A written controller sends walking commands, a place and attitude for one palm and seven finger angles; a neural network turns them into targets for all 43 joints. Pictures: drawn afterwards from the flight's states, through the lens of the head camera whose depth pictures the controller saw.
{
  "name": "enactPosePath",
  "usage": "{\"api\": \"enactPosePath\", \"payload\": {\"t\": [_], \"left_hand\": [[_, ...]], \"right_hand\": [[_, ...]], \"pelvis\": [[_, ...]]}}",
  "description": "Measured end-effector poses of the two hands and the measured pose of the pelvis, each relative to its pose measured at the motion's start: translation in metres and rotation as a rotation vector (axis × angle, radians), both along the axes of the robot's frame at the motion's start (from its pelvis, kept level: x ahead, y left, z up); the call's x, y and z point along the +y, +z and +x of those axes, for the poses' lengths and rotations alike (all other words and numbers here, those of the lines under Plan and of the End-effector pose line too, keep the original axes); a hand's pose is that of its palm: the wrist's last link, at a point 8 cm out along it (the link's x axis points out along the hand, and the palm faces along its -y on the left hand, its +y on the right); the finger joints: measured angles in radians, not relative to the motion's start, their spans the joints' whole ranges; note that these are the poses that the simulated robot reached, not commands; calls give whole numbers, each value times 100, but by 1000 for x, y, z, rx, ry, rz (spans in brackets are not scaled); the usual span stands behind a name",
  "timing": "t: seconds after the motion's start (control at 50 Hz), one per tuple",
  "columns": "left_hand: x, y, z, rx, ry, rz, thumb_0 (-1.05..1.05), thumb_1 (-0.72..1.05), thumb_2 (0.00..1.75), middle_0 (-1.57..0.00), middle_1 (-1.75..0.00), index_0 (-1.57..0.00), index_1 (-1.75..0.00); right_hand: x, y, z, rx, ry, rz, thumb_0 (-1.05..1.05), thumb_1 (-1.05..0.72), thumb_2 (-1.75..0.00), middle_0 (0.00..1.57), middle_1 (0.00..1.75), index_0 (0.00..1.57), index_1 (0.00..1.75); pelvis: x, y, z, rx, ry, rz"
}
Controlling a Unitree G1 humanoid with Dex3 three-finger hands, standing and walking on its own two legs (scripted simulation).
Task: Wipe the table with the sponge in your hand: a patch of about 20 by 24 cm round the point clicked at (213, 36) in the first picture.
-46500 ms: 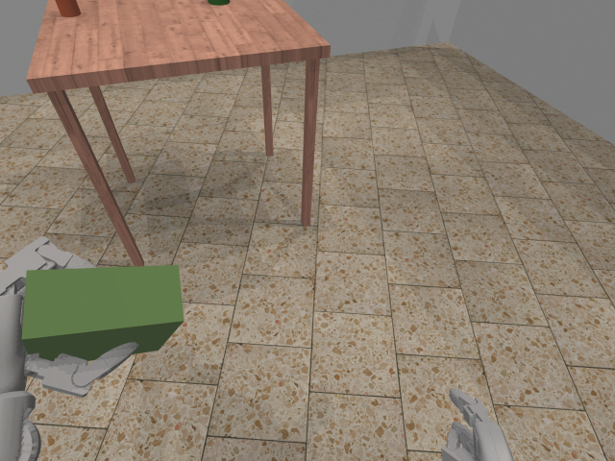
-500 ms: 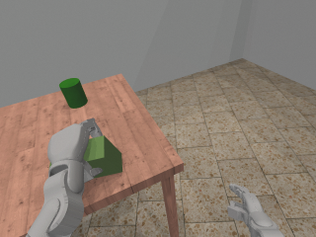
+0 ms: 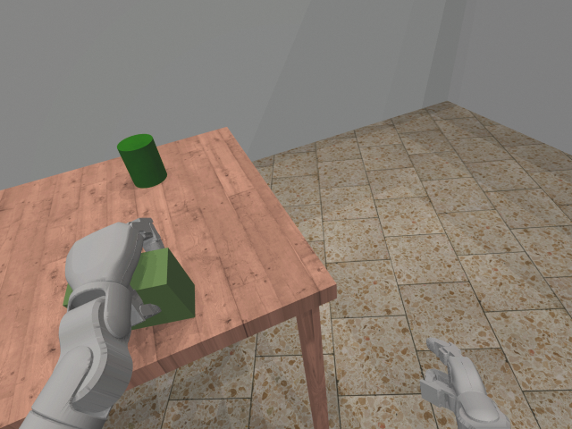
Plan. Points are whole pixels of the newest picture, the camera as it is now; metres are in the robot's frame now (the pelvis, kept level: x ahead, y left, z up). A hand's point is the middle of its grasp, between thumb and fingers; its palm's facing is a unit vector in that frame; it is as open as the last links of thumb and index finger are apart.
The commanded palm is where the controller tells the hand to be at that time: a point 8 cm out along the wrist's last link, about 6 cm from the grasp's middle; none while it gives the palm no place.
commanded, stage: wipe forward along the middle lane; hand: left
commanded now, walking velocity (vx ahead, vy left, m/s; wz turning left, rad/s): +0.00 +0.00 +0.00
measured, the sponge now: (143, 299) +0.27 +0.25 +0.08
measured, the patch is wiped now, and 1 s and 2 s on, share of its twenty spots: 1.00 1.00 1.00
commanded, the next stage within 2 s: slide back across to the first lane in 1.84 s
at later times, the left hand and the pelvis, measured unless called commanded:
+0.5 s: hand (137, 254) +0.30 +0.25 +0.14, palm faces +0.08 -0.10 -0.99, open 9.8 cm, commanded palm +0.28 +0.28 +0.17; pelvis -0.01 +0.00 +0.00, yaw +2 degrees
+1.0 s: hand (132, 235) +0.34 +0.28 +0.14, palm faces -0.02 -0.04 -1.00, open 9.9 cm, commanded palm +0.32 +0.31 +0.17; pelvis -0.01 -0.01 +0.00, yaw +2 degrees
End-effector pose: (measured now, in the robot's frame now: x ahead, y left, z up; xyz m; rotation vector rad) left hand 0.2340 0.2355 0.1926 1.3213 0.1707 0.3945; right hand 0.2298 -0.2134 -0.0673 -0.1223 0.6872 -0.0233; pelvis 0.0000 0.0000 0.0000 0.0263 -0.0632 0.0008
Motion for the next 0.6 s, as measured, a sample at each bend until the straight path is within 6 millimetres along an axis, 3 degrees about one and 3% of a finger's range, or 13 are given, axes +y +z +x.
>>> {"api": "enactPosePath", "payload": {"t": [0.44, 0.6], "left_hand": [[9, -1, 38, 96, 30, 73, 1, -59, 107, -82, -133, -89, -136], [20, 1, 60, 144, 65, 110, 1, -61, 106, -82, -130, -87, -138]], "right_hand": [[6, -10, -11, 23, 14, -17, 1, -91, -90, 20, 30, 20, 30], [-3, -13, -21, 39, 1, -29, 1, -91, -90, 20, 30, 20, 30]], "pelvis": [[3, 1, -6, 16, 25, 3], [-1, 1, -8, 27, 30, 2]]}}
